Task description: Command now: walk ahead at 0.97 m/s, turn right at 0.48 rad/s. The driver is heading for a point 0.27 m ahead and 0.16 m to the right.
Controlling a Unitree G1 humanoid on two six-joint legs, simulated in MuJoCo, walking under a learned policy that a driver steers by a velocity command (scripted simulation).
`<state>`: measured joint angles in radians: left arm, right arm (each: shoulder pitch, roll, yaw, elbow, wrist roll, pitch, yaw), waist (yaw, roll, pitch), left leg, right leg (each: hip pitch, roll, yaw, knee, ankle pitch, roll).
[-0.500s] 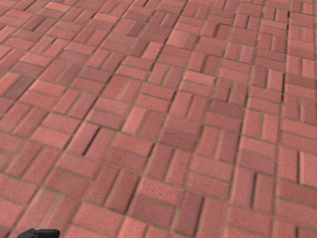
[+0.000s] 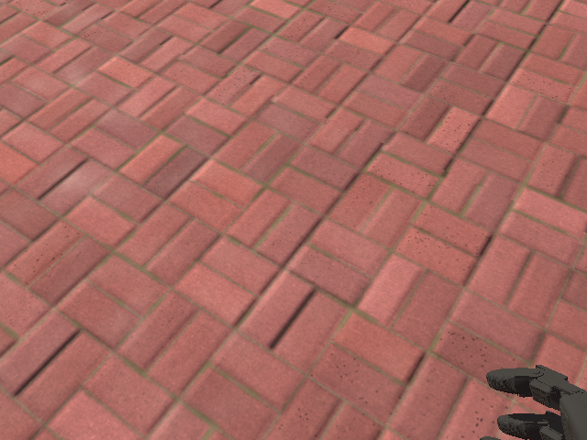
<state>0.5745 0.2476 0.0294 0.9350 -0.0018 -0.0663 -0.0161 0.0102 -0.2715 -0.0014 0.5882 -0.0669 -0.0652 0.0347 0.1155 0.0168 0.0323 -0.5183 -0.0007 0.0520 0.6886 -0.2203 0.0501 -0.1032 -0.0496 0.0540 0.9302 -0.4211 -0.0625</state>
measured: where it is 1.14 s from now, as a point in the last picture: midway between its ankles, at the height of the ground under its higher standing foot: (331, 411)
